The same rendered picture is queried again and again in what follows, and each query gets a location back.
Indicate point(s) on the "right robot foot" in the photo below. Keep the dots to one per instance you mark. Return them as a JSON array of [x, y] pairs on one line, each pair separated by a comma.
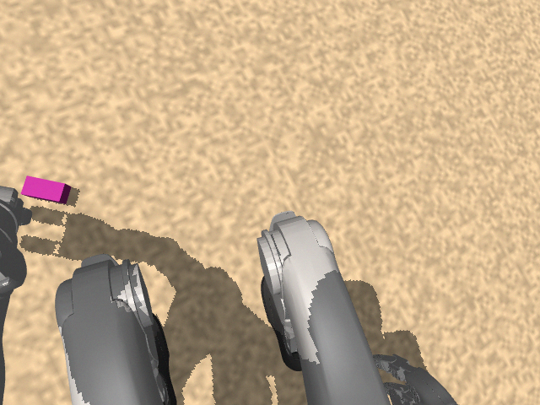
[[292, 360]]

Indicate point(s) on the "left robot arm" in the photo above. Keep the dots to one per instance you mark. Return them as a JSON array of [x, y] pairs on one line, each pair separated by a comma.
[[13, 268]]

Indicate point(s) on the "right robot hand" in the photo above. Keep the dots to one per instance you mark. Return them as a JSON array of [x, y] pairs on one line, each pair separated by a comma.
[[421, 387]]

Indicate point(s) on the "small box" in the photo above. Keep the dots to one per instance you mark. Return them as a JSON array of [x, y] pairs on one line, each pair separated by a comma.
[[46, 190]]

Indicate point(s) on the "left robot foot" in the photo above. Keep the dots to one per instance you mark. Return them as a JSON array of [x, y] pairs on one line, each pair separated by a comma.
[[163, 355]]

